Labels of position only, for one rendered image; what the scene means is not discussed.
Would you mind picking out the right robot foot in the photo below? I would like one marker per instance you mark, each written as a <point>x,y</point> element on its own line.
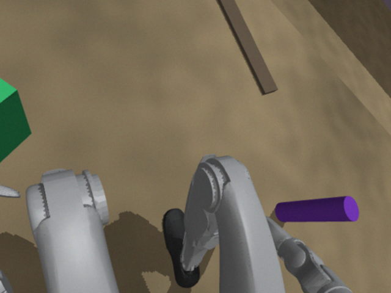
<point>174,231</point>

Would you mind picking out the right robot arm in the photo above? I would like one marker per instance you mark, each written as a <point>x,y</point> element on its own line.
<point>309,269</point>

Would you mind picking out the right robot hand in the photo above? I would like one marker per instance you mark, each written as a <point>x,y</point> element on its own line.
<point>279,235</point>

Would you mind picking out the left robot hand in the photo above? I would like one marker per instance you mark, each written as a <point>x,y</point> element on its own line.
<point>8,192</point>

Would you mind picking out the left robot arm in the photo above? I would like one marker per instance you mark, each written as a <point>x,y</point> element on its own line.
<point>5,286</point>

